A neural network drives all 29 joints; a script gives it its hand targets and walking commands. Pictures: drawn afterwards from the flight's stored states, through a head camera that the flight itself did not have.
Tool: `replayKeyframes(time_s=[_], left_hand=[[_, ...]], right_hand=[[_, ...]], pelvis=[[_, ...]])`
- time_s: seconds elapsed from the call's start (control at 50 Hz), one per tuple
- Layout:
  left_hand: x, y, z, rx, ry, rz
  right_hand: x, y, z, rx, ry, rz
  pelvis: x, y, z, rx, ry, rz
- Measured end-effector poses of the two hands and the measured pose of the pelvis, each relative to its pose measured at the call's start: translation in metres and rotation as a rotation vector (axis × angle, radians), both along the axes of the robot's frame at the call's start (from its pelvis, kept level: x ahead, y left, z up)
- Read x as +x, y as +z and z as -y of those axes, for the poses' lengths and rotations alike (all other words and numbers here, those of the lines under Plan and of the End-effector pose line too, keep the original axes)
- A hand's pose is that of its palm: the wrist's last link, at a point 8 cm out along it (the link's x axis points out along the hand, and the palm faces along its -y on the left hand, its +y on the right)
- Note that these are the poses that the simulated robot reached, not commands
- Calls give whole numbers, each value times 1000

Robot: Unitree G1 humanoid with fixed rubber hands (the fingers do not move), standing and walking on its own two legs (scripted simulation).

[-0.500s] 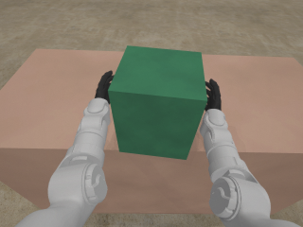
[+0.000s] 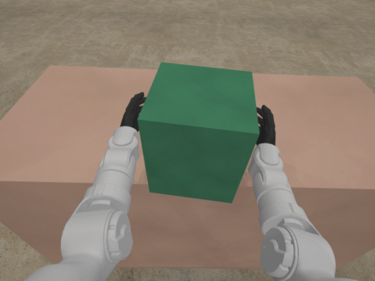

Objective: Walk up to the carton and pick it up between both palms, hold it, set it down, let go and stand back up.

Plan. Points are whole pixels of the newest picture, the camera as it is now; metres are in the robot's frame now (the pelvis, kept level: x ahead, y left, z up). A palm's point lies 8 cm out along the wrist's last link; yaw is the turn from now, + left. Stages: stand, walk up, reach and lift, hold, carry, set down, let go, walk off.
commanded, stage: reach and lift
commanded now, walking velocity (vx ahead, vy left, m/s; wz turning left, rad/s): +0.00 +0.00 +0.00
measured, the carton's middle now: (197, 135) +0.43 +0.00 +0.10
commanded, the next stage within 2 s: none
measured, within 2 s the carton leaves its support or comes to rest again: leaves its support in 0.18 s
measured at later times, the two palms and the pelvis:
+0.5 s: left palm (128, 114) +0.40 +0.15 +0.18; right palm (272, 130) +0.39 -0.15 +0.16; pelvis -0.01 +0.00 +0.00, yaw +0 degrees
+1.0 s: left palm (119, 103) +0.39 +0.16 +0.22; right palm (273, 113) +0.39 -0.14 +0.21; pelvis -0.02 +0.00 +0.00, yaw +0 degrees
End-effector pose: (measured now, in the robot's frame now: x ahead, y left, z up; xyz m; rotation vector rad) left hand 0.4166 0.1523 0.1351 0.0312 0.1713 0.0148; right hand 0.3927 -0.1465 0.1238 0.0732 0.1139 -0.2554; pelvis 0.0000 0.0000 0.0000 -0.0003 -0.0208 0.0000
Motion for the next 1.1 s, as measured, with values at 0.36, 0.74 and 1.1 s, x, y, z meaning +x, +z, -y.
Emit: replayKeyframes(time_s=[0.36,0.74,1.1], left_hand=[[-13,28,6,78,4,-44],[-17,62,-4,42,49,-37],[-26,89,-7,55,87,-51]], right_hand=[[-10,23,6,15,18,-45],[-2,61,-3,8,58,-33],[3,94,-6,-16,104,-50]], pelvis=[[-8,0,-2,-3,0,11],[-14,-1,-4,-5,0,19],[-16,-1,-4,-6,0,22]])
